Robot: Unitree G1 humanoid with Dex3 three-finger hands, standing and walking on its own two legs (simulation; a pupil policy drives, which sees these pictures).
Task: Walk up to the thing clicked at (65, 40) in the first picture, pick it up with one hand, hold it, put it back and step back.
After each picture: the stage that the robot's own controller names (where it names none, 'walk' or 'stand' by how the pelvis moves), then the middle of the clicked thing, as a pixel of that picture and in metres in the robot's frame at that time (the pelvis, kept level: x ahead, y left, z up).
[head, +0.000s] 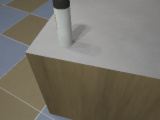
stand; (63, 22) +0.65 +0.11 +0.07
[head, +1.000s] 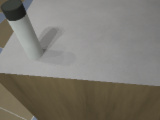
walk; (25, 33) +0.53 +0.25 +0.09
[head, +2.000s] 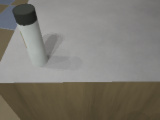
stand; (33, 39) +0.50 +0.21 +0.10
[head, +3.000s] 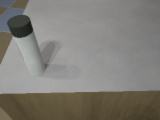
stand; (29, 49) +0.47 +0.22 +0.08
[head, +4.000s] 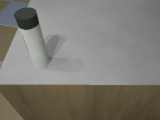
stand; (34, 41) +0.50 +0.21 +0.07
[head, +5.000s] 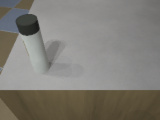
stand; (35, 47) +0.49 +0.21 +0.07
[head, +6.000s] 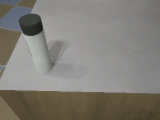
stand; (38, 47) +0.48 +0.19 +0.07
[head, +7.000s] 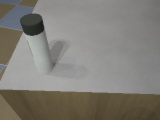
stand; (39, 47) +0.48 +0.19 +0.07
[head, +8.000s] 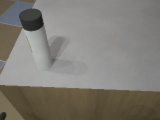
rise first; (38, 43) +0.49 +0.20 +0.07
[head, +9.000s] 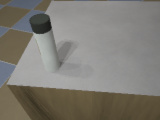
go down; (47, 46) +0.49 +0.20 +0.08
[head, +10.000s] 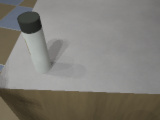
go down; (37, 46) +0.49 +0.19 +0.08
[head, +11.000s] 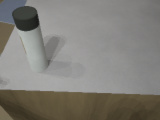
go down; (33, 44) +0.47 +0.18 +0.09
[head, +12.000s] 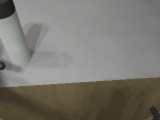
close in; (11, 34) +0.47 +0.20 +0.11
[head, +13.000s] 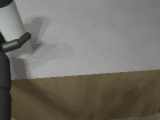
close; (11, 25) +0.49 +0.20 +0.13
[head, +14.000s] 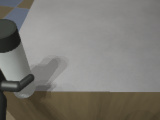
lift; (14, 65) +0.33 +0.21 +0.16
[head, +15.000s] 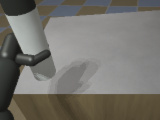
lift; (32, 40) +0.33 +0.15 +0.28
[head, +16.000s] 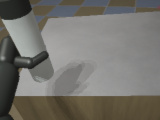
hold; (29, 42) +0.33 +0.15 +0.27
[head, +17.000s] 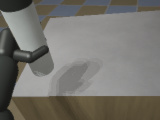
crouch; (29, 35) +0.33 +0.15 +0.29
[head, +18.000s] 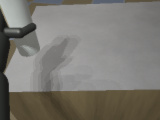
crouch; (17, 16) +0.43 +0.19 +0.27
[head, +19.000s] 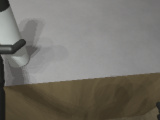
lower; (7, 32) +0.49 +0.20 +0.10
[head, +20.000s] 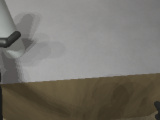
lower; (0, 23) +0.49 +0.22 +0.13
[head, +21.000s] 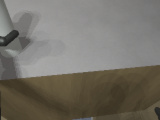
lower; out of the picture +0.50 +0.21 +0.13
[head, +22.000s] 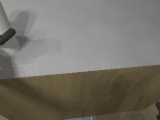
lower; out of the picture +0.50 +0.22 +0.13
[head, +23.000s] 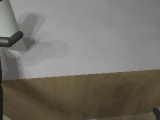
loosen; (3, 22) +0.49 +0.21 +0.13
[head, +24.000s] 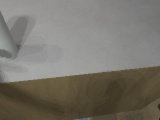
withdraw; out of the picture +0.48 +0.21 +0.13
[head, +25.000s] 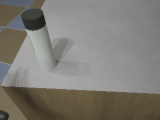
sink last; (41, 43) +0.48 +0.20 +0.10
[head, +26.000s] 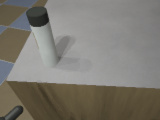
stand; (44, 40) +0.50 +0.20 +0.10
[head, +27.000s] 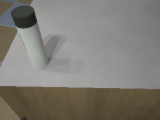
stand; (32, 41) +0.49 +0.21 +0.09
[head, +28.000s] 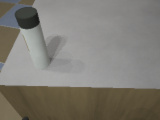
stand; (35, 41) +0.49 +0.21 +0.09
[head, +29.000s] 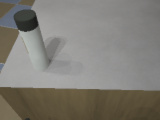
stand; (34, 43) +0.48 +0.21 +0.08
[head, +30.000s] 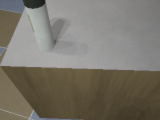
walk; (40, 22) +0.55 +0.18 +0.09
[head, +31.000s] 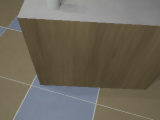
walk; out of the picture +0.83 +0.16 +0.09
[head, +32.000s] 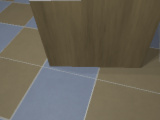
stand; out of the picture +1.17 +0.27 +0.09
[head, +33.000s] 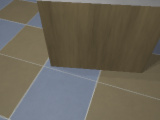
stand; out of the picture +1.17 +0.17 +0.08
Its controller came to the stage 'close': yes
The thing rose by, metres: 0.22
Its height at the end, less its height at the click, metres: +0.00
